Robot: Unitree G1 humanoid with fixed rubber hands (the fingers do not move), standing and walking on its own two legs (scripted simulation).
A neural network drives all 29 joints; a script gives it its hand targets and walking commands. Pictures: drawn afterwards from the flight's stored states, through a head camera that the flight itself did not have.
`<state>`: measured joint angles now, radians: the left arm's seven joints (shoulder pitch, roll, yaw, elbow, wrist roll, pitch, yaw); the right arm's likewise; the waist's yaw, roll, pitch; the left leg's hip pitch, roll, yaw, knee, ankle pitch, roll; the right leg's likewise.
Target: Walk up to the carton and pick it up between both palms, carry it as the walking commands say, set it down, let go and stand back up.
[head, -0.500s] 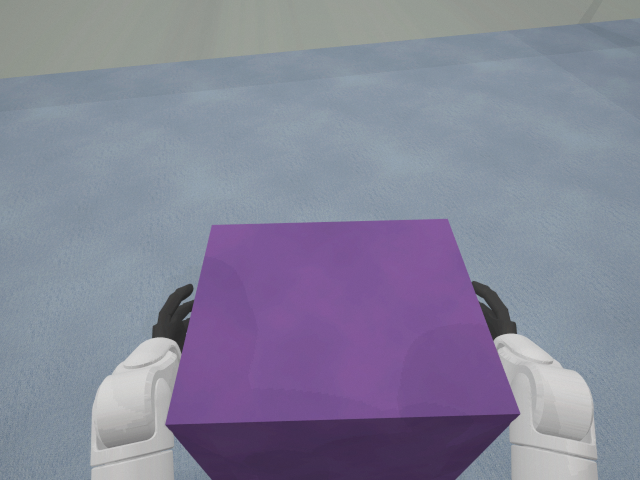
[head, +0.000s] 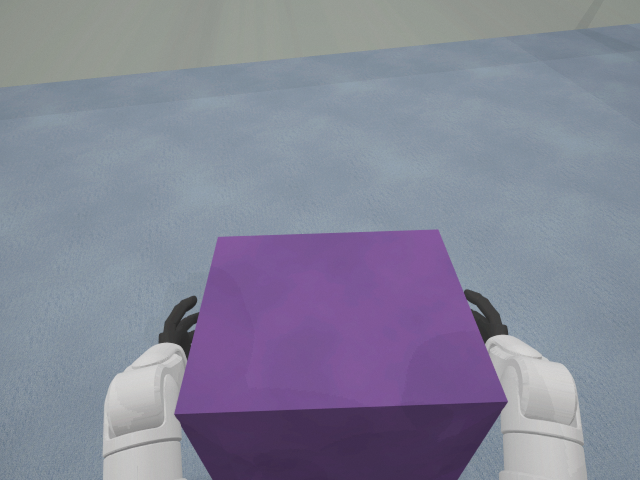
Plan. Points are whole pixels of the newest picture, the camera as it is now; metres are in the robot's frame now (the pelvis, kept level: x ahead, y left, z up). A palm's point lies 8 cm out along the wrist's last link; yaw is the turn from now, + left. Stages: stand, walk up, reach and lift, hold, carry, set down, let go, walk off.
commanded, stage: carry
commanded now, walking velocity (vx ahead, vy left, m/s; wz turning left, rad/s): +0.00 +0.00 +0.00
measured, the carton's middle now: (332, 371) +0.26 +0.00 +0.00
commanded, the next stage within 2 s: none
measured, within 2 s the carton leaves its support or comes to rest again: neither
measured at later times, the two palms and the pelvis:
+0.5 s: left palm (168, 351) +0.27 +0.20 +0.05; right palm (479, 347) +0.26 -0.18 +0.04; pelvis +0.01 +0.01 +0.00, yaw +0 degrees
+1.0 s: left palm (174, 346) +0.27 +0.19 +0.06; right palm (488, 342) +0.26 -0.19 +0.05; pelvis +0.01 +0.00 +0.00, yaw +0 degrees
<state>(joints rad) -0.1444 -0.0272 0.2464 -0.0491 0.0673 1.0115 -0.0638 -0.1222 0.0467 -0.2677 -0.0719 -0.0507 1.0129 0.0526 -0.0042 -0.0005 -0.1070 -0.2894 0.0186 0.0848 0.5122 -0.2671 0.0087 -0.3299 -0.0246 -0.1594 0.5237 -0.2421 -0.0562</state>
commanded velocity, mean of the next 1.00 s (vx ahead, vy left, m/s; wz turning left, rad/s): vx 0.00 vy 0.00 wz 0.00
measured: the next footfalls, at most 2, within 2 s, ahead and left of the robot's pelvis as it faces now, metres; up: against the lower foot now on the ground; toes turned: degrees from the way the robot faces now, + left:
none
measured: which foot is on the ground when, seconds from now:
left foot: down 0.00-1.00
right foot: down 0.00-1.00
